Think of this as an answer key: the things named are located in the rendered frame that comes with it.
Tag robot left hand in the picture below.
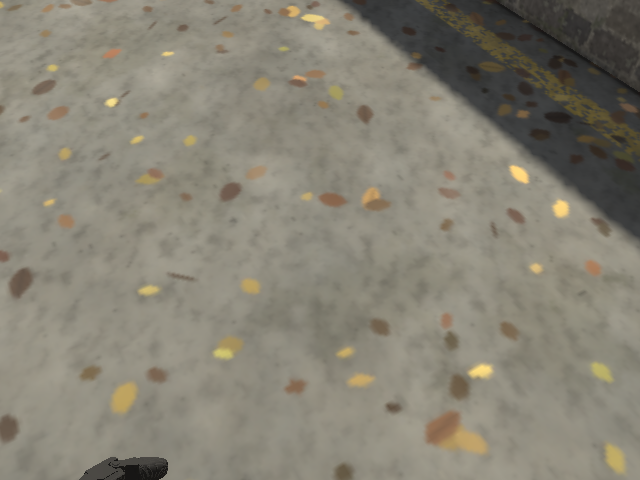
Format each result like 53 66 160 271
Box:
79 457 168 480

